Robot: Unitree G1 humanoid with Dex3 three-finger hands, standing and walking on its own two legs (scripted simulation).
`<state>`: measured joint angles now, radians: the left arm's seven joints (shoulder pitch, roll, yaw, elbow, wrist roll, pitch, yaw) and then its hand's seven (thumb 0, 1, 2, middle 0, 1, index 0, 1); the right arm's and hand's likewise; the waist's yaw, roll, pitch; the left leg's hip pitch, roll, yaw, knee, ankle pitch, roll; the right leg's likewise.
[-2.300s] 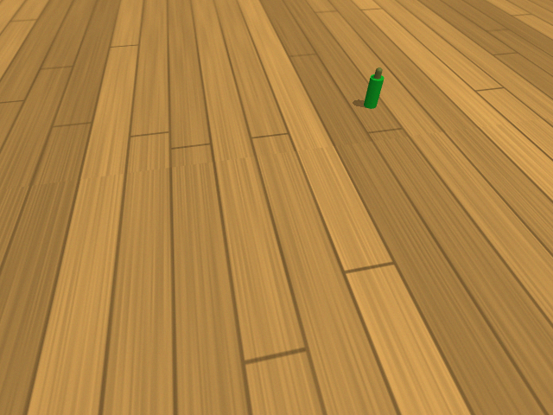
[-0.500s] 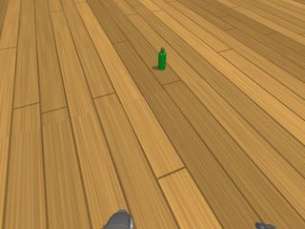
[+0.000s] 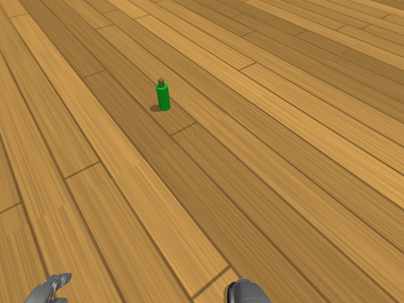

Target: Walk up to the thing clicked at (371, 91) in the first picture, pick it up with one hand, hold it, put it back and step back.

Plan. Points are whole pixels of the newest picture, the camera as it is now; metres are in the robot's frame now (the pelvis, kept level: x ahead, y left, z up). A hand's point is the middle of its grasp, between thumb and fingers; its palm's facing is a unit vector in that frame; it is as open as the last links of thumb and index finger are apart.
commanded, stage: walk up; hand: left
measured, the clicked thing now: (162, 93) +1.57 +0.21 -0.64
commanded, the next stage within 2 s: none
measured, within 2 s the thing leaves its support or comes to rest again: neither
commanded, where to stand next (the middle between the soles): +1.23 +0.01 m, yaw +0 degrees
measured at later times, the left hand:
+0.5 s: hand (88, 243) +0.30 +0.28 -0.14, palm faces +0.00 -0.93 -0.37, open 7.4 cm
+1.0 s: hand (119, 136) +0.66 +0.25 -0.13, palm faces -0.09 -0.91 -0.40, open 7.4 cm
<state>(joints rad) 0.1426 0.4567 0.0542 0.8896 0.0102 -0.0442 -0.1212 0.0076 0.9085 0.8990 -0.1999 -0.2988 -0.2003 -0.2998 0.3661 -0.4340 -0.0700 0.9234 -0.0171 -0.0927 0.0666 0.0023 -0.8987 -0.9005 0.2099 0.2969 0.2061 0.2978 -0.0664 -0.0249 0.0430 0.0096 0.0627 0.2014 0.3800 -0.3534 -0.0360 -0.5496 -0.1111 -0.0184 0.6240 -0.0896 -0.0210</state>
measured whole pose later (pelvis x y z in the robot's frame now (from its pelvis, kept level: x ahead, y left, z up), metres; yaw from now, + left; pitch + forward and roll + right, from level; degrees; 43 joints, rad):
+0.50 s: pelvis +0.29 -0.01 +0.00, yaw +0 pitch -1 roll -2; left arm 0.36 0.44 0.06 0.92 0.02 -0.08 -0.06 0.01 0.90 0.90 -0.21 -0.30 -0.21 -0.30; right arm 0.20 -0.43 -0.08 0.91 -0.03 -0.06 0.11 0.00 -0.90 -0.90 0.21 0.30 0.20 0.30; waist 0.05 0.03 0.04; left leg -0.50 0.11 0.05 0.58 -0.11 0.02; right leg -0.03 0.00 -0.09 0.45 -0.40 0.00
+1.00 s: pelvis +0.54 -0.02 -0.01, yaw -1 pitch -2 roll +2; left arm 0.20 0.43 0.06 0.93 0.02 -0.07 -0.08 0.01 0.91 0.90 -0.20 -0.30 -0.20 -0.30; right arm 0.37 -0.42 -0.07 0.90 -0.01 -0.07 0.06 0.00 -0.90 -0.90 0.21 0.30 0.21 0.30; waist -0.04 0.00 0.05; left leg -0.04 0.06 0.12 0.57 -0.46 -0.02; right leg -0.42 -0.08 -0.06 0.56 -0.10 -0.03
